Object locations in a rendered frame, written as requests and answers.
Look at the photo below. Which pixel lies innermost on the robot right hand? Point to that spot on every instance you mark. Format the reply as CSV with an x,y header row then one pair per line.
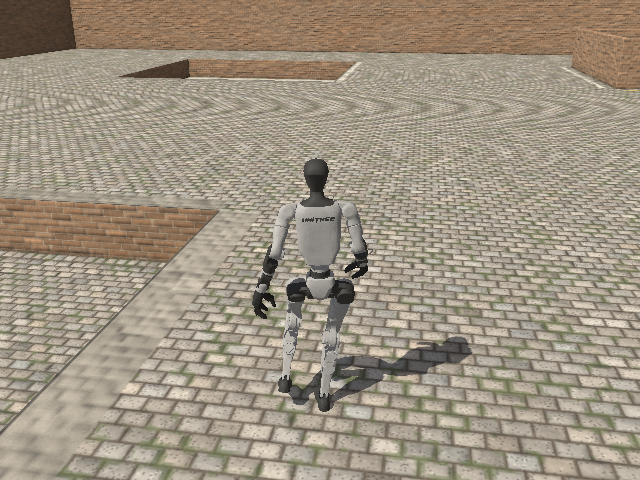
x,y
352,266

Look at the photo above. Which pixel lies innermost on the right robot upper arm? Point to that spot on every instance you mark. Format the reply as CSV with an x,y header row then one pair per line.
x,y
349,211

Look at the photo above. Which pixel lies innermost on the right robot thigh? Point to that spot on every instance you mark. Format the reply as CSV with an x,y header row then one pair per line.
x,y
343,295

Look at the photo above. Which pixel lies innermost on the robot left hand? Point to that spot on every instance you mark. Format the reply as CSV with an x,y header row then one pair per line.
x,y
258,305

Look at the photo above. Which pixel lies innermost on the left robot upper arm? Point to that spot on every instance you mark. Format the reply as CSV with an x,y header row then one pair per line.
x,y
285,214

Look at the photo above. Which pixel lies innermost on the robot right foot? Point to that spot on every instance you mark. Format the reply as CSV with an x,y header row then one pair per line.
x,y
323,403

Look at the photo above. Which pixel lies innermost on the robot left forearm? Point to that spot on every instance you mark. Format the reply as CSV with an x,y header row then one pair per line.
x,y
267,272

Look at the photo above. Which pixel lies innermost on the robot right forearm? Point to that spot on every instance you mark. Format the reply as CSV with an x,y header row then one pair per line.
x,y
361,258

